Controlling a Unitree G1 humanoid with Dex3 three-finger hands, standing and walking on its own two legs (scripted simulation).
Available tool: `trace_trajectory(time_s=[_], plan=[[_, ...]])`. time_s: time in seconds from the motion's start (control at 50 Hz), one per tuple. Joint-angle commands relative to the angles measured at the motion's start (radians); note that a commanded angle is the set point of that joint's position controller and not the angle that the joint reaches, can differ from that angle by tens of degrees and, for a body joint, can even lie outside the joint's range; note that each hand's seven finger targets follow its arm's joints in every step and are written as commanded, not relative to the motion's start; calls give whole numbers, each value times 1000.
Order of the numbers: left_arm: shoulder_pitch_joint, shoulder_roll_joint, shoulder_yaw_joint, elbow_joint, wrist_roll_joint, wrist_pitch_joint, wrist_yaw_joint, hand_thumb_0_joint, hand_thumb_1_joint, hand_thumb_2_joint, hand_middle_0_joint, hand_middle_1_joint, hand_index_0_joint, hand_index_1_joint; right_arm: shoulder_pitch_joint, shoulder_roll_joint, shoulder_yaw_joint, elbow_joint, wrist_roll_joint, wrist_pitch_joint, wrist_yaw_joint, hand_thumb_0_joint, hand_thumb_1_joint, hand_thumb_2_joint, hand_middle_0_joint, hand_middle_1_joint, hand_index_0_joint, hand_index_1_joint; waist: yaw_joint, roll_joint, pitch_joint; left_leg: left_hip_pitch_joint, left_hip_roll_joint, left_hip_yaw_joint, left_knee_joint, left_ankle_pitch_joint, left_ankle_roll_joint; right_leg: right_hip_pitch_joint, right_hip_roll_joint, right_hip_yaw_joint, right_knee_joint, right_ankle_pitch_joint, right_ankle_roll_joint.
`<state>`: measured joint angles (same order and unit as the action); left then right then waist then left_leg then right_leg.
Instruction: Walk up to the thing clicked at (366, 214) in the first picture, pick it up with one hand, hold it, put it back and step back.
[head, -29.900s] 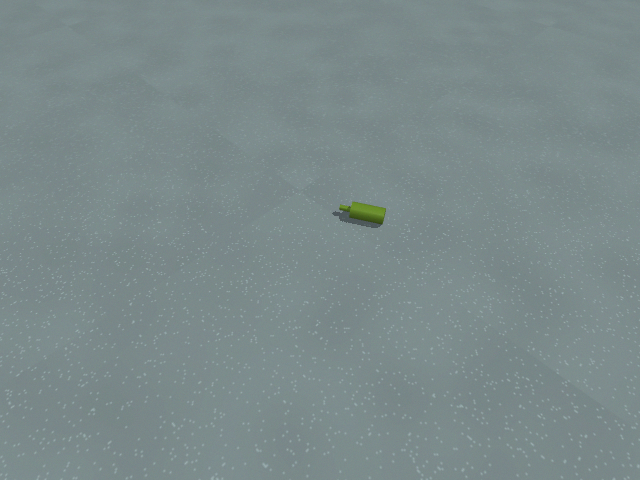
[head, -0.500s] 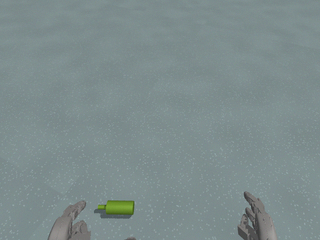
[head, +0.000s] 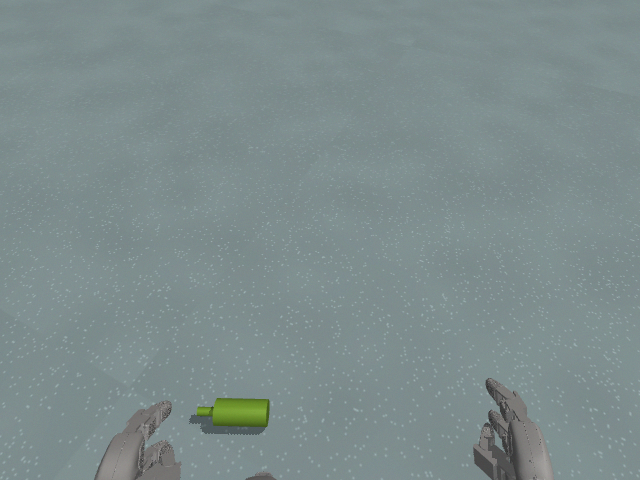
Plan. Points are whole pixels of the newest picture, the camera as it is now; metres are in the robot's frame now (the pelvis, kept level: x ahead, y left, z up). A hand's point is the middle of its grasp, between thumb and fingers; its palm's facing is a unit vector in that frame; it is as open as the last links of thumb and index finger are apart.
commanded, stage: home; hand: left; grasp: from above
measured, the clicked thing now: (232, 412) +0.42 +0.24 -0.68
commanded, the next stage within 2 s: stand in 0.64 s
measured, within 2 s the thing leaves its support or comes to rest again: neither
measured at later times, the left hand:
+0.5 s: hand (179, 470) +0.16 +0.18 -0.05, palm faces +0.04 -0.98 -0.20, open 7.4 cm
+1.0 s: hand out of the picture +0.12 +0.23 -0.10, palm faces +0.03 -0.94 -0.34, open 7.3 cm
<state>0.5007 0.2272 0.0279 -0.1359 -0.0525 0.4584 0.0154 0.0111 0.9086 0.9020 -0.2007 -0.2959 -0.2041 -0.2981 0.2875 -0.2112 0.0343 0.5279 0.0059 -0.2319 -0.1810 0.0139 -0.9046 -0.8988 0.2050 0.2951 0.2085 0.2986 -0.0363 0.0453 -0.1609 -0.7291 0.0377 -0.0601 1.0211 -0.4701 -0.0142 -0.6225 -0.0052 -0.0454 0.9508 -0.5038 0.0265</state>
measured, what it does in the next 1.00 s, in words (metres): stands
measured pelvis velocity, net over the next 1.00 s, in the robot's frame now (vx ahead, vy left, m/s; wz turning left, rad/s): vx -0.01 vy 0.00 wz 0.01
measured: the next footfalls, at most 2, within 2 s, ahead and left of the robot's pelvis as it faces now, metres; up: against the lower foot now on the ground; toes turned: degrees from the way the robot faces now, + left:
none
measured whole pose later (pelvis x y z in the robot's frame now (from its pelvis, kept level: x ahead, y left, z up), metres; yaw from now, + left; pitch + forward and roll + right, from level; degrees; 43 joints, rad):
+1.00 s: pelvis -0.01 +0.00 +0.03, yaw +0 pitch +1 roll +0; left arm 0.23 0.30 0.04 0.63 0.05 0.08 0.03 0.01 0.91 0.90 -0.20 -0.30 -0.21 -0.30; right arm 0.18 -0.28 -0.03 0.84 -0.05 -0.05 -0.01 0.01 -0.91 -0.90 0.21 0.30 0.21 0.30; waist 0.02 -0.02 0.03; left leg -0.45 -0.01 -0.02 0.80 -0.37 0.00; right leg -0.38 -0.05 -0.01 0.80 -0.44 0.04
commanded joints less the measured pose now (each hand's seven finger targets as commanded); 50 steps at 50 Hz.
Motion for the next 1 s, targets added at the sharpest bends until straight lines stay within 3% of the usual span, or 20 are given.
trace_trajectory(time_s=[0.0, 0.14, 0.28, 0.3, 0.32, 0.34, 0.36, 0.48, 0.54, 0.56, 0.58, 0.7, 0.72, 0.74, 0.76, 0.78, 0.82, 0.84, 0.92, 0.98], plan=[[-14, 98, 57, -200, 7, -55, 12, 0, 900, 899, -199, -298, -199, -298, -67, -131, -54, -163, 0, -55, -11, 0, -900, -900, 200, 300, 200, 300, -2, 11, -85, 154, -26, 19, -169, 195, 21, 2, 30, -25, -151, 201, -24], [-15, 97, 62, -197, 5, -60, 14, 0, 900, 899, -199, -298, -199, -297, -69, -129, -54, -161, -1, -55, -11, 0, -900, -900, 200, 300, 200, 300, 1, 17, -67, 138, -26, 20, -171, 167, 20, -7, 30, -25, -152, 175, -26], [-17, 100, 60, -209, 4, -63, 13, 0, 900, 899, -199, -297, -199, -297, -69, -127, -54, -163, 0, -51, -11, 0, -900, -900, 200, 300, 200, 300, 4, 14, -84, 144, -26, 20, -160, 208, 20, 0, 30, -25, -147, 213, -24], [5, 99, 64, -168, 4, -59, 12, 0, 900, 899, -199, -297, -199, -297, -62, -137, -60, -160, 0, -50, -11, 0, -900, -900, 200, 300, 200, 300, -10, -11, -77, 150, -23, 16, -163, 198, 23, -4, 32, -26, -146, 205, -22], [-23, 101, 61, -218, 0, -61, 11, 0, 900, 899, -199, -297, -199, -297, -65, -129, -56, -163, 0, -52, -10, 0, -900, -900, 200, 300, 200, 300, -4, 8, -102, 161, -25, 18, -154, 231, 22, 8, 29, -23, -145, 239, -21], [7, 102, 66, -164, 3, -55, 12, 0, 900, 899, -199, -297, -199, -297, -57, -141, -63, -155, -1, -51, -11, 0, -900, -900, 200, 300, 200, 300, -12, -1, -79, 156, -24, 21, -155, 227, 22, -1, 29, -21, -143, 235, -20], [-29, 100, 57, -216, 1, -62, 13, 0, 900, 899, -199, -297, -199, -297, -70, -127, -55, -165, 1, -50, -10, 0, -900, -900, 200, 300, 200, 300, -1, 5, -87, 145, -27, 23, -151, 229, 21, 5, 28, -22, -149, 237, -21], [-24, 101, 54, -217, 5, -58, 10, 0, 900, 899, -198, -297, -199, -297, -69, -128, -57, -169, 0, -50, -10, 0, -900, -900, 200, 300, 200, 300, -2, 23, -78, 147, -28, 25, -162, 197, 21, -4, 26, -20, -152, 209, -22], [1, 114, 74, -176, 5, -53, 14, 0, 900, 899, -198, -297, -199, -297, -61, -137, -61, -159, 1, -49, -11, 0, -900, -900, 200, 300, 200, 300, -5, 2, -67, 138, -28, 23, -162, 178, 25, -6, 27, -19, -154, 192, -20], [-24, 100, 55, -220, 5, -58, 14, 0, 900, 899, -198, -297, -199, -297, -72, -126, -55, -171, 1, -49, -10, 0, -900, -900, 200, 300, 200, 300, 0, 19, -67, 138, -29, 27, -159, 192, 22, -1, 26, -19, -156, 206, -22], [-9, 109, 73, -189, 1, -56, 14, 0, 900, 899, -198, -297, -199, -297, -63, -132, -59, -163, 3, -46, -12, 0, -900, -900, 200, 300, 200, 300, -5, 5, -70, 141, -29, 27, -154, 188, 25, -1, 26, -17, -160, 205, -19], [-2, 96, 52, -203, 3, -56, 14, 0, 900, 899, -198, -297, -199, -296, -62, -133, -59, -171, 2, -47, -9, 0, -900, -900, 200, 300, 200, 300, -7, 3, -95, 157, -24, 16, -159, 220, 22, 0, 32, -25, -141, 227, -23], [-305, 193, 62, 147, 122, -265, 51, 0, 900, 899, -199, -298, -199, -297, -125, -234, -90, 87, -116, 60, 50, 0, -900, -900, 200, 300, 200, 300, 75, -69, 164, 108, -8, -9, -239, 341, 73, 215, -63, 50, -210, 203, -50], [-232, 214, 85, 325, 129, -331, 45, 0, 899, 900, -200, -300, -200, -300, -128, -248, -110, 92, -117, 96, 78, 0, -900, -900, 200, 300, 200, 300, 61, -126, 62, 193, -16, 14, -229, 358, 80, 231, -79, 119, -230, 199, -94], [-228, 218, 82, 367, 131, -363, 41, 0, 899, 900, -200, -300, -200, -300, -128, -242, -107, 87, -120, 112, 97, 0, -900, -900, 200, 300, 200, 300, 52, -136, 53, 233, -12, 11, -241, 340, 86, 209, -86, 143, -234, 191, -102], [-236, 216, 71, 396, 127, -383, 35, 0, 899, 900, -200, -300, -200, -300, -125, -242, -109, 82, -121, 122, 110, 0, -900, -900, 200, 300, 200, 300, 39, -108, 82, 233, -17, -1, -255, 347, 78, 188, -67, 130, -247, 221, -100], [-257, 218, 60, 478, 117, -411, 28, 0, 899, 900, -200, -300, -200, -300, -111, -220, -103, 134, -74, 125, 142, 0, -900, -900, 200, 300, 200, 300, 56, -26, 22, 317, -9, -19, -303, 372, 81, 280, -77, 103, -221, 308, -75], [-257, 216, 66, 517, 111, -413, 27, 0, 899, 900, -200, -300, -200, -300, -125, -222, -107, 154, -64, 130, 151, 0, -900, -900, 200, 300, 200, 300, 67, -54, 30, 355, -10, -6, -311, 385, 75, 263, -79, 111, -230, 319, -73], [-297, 212, 69, 667, 101, -435, 31, 0, 899, 900, -200, -300, -200, -300, -149, -218, -120, 207, -52, 155, 166, 0, -900, -900, 200, 300, 200, 300, 65, -77, 20, 394, -16, -14, -324, 335, 75, 300, -102, 123, -323, 284, -62], [-316, 209, 71, 752, 102, -450, 32, 0, 899, 900, -200, -300, -200, -300, -154, -228, -122, 248, -58, 167, 166, 0, -900, -900, 200, 300, 200, 300, 64, -39, 65, 410, 0, -43, -399, 281, 82, 304, -87, 99, -357, 233, -52]])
